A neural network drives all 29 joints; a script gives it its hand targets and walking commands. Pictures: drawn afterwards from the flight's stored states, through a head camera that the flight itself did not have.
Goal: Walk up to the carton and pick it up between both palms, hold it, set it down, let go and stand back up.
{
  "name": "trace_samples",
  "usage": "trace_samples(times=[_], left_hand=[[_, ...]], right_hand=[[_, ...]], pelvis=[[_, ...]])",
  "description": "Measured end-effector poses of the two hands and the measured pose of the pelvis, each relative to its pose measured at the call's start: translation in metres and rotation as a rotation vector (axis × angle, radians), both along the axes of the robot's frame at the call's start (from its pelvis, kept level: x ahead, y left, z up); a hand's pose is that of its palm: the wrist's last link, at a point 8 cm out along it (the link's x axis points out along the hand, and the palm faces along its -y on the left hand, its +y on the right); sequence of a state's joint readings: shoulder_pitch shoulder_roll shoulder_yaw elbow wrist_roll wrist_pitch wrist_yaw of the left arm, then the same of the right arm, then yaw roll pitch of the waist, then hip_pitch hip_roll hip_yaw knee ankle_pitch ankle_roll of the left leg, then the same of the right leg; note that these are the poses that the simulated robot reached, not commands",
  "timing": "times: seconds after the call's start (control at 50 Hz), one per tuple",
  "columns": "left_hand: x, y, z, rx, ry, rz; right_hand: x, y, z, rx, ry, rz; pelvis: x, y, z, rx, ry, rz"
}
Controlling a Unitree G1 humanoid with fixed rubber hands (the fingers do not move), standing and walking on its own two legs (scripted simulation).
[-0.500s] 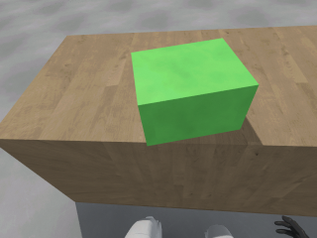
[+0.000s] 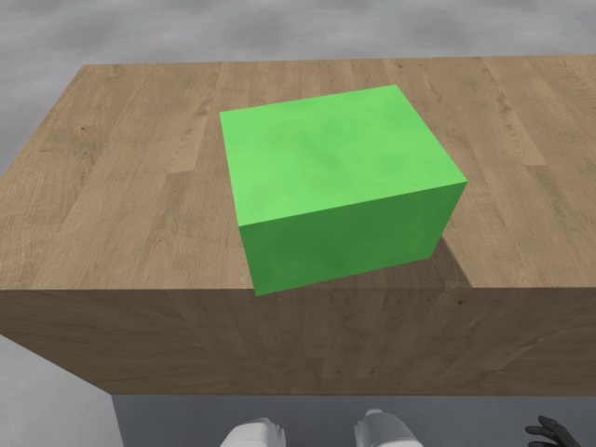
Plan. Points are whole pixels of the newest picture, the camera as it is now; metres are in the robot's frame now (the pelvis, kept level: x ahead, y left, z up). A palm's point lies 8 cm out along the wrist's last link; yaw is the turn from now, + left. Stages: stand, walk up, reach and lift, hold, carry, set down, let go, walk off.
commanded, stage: walk up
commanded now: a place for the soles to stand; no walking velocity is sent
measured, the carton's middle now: (328, 187) +0.47 -0.01 +0.06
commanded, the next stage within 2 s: reach and lift in 1.36 s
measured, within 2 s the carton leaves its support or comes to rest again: neither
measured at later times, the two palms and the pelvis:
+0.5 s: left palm out of the picture +0.08 +0.30 -0.09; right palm out of the picture +0.11 -0.34 -0.10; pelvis +0.01 -0.02 +0.00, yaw -1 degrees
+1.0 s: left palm out of the picture +0.08 +0.31 -0.09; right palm out of the picture +0.10 -0.33 -0.09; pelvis +0.00 -0.01 +0.01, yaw -1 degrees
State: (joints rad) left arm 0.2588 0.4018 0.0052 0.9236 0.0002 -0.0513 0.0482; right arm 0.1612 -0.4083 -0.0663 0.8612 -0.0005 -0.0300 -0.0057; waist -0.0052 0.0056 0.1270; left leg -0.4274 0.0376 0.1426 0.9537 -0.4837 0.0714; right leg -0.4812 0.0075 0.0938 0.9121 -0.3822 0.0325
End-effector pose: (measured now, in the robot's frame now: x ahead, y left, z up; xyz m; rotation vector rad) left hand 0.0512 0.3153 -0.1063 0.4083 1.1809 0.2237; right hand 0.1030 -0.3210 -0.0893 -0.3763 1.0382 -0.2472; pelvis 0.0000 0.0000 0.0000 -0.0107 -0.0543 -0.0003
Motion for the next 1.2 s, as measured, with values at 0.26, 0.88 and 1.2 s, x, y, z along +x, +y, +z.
trace_samples(times=[0.26, 0.88, 1.2], left_hand=[[0.012, -0.012, 0.013, 0.025, 0.005, -0.022], [0.038, -0.018, 0.017, 0.012, -0.052, -0.05], [0.025, -0.016, 0.017, 0.023, -0.046, -0.05]], right_hand=[[0.002, -0.012, -0.01, 0.041, 0.008, -0.018], [0.005, -0.016, -0.005, 0.038, 0.023, -0.028], [-0.012, -0.015, -0.004, 0.046, 0.013, -0.04]], pelvis=[[0.007, -0.015, 0.003, 0.004, 0.008, -0.019], [0.009, -0.017, 0.006, 0.01, 0.014, -0.024], [-0.006, -0.016, 0.006, 0.006, -0.004, -0.038]])
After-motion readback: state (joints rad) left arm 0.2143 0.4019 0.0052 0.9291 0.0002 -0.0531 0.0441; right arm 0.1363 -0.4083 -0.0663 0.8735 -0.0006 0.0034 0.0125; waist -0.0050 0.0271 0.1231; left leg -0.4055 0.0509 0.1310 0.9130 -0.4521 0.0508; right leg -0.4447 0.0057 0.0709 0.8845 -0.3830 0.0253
